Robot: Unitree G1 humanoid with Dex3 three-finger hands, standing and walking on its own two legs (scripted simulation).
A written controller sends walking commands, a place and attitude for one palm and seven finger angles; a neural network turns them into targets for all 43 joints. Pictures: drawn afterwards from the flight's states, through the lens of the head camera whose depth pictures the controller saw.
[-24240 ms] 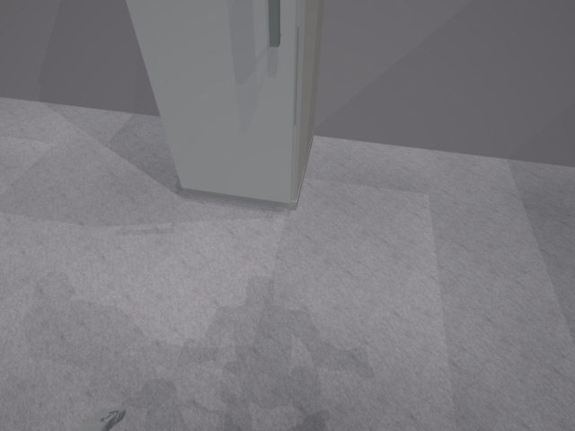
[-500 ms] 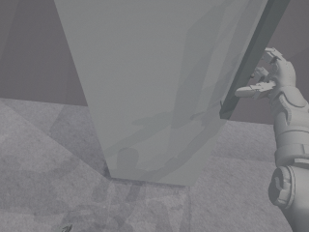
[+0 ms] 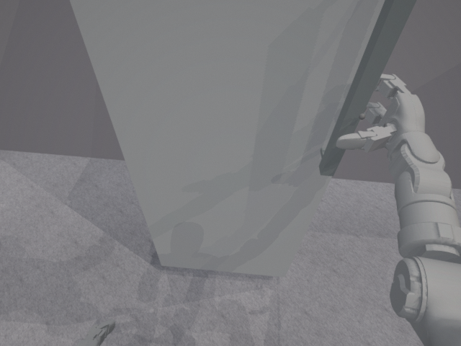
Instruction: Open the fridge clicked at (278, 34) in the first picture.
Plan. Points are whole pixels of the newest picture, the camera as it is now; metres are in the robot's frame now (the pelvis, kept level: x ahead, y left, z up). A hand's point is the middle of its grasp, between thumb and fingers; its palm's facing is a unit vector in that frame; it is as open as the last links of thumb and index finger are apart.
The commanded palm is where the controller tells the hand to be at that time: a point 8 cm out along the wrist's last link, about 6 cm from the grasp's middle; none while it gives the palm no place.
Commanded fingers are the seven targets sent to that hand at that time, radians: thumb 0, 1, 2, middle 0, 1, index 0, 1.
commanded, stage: slide the fingers in behind the handle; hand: right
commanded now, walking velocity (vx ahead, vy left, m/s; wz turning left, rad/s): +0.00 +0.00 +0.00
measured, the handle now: (358, 80) +0.50 -0.15 +0.24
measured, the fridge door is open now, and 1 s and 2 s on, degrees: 0 0 0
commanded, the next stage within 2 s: grip the handle and tug to test in 1.32 s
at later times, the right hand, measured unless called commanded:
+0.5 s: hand (350, 114) +0.44 -0.14 +0.21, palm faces -0.02 +1.00 +0.03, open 14.0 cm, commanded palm +0.42 -0.20 +0.21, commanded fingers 0.00 0.50 -0.30 0.30 1.20 0.30 1.20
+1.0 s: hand (342, 114) +0.45 -0.13 +0.21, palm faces -0.01 +1.00 +0.02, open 14.0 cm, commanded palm +0.43 -0.18 +0.21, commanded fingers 0.00 0.50 -0.30 0.30 1.20 0.30 1.20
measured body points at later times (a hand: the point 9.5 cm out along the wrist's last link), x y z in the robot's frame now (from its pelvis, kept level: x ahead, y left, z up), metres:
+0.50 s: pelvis +0.00 +0.01 +0.00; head +0.00 +0.02 +0.45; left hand +0.12 +0.26 -0.11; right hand +0.43 -0.19 +0.21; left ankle -0.03 +0.11 -0.74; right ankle +0.02 -0.11 -0.74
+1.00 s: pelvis +0.00 +0.01 +0.00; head +0.00 +0.02 +0.45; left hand +0.10 +0.27 -0.11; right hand +0.44 -0.18 +0.21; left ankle -0.03 +0.11 -0.74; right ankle +0.02 -0.11 -0.74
